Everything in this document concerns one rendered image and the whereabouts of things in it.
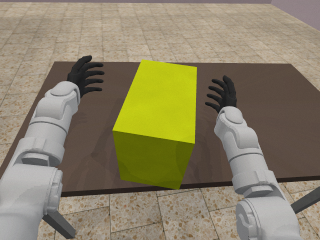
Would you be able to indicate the carton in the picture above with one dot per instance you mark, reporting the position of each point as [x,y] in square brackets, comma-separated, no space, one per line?
[154,134]

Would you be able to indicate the left robot hand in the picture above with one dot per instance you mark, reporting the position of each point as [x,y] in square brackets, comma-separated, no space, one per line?
[79,74]

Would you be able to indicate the robot right upper arm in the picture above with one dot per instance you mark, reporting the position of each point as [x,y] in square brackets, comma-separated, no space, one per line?
[266,218]

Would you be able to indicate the table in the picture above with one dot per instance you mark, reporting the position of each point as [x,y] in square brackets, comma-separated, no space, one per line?
[275,99]

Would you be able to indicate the right robot hand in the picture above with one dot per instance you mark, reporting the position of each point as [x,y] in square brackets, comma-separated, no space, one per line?
[228,95]

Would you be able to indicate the left robot forearm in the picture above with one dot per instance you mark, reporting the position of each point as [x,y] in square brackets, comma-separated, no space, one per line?
[43,142]

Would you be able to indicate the robot left upper arm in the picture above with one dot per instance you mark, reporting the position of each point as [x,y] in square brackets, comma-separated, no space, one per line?
[28,193]

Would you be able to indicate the right robot forearm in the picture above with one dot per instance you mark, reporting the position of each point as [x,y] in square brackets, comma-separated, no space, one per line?
[251,176]

